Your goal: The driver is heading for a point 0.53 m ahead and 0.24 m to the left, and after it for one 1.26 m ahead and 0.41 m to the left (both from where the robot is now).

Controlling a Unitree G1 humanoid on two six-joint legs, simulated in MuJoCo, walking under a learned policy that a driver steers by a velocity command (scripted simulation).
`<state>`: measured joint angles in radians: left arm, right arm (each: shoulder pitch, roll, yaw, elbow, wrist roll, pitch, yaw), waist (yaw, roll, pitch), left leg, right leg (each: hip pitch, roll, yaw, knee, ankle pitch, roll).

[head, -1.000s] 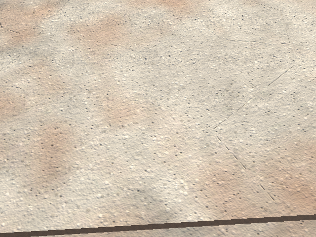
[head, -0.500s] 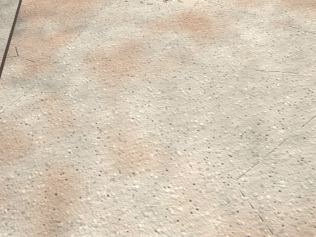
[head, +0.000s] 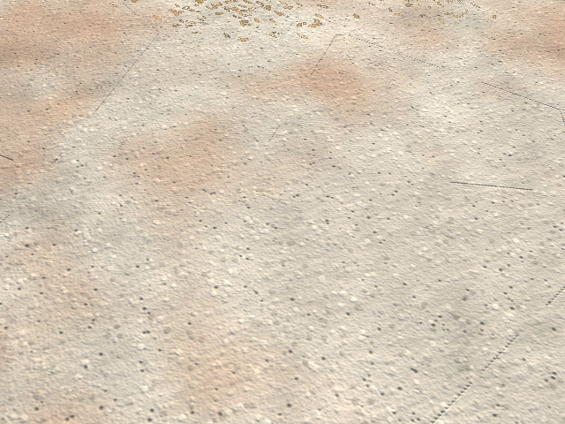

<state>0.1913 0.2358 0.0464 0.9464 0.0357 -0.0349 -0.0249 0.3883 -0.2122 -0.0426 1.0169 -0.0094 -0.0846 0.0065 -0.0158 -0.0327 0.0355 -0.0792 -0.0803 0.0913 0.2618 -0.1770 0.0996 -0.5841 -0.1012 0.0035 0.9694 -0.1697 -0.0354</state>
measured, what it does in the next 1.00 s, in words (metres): walks ahead, turning left: right foot, then left foot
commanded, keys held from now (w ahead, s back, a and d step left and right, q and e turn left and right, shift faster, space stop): w+q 1.00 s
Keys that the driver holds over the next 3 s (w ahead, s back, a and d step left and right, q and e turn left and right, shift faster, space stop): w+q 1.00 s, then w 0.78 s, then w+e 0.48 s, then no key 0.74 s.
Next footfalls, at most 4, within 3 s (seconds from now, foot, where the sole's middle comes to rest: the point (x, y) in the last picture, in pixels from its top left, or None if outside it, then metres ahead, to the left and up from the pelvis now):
0.26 right None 0.31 -0.12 -0.78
0.80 left None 0.51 0.15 -0.78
1.36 right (208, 292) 0.87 0.20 -0.78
1.88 left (95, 265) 0.96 0.53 -0.78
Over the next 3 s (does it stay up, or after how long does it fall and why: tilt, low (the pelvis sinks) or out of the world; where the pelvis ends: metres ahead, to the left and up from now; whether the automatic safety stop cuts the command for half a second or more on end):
stays up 1.20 0.55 0.00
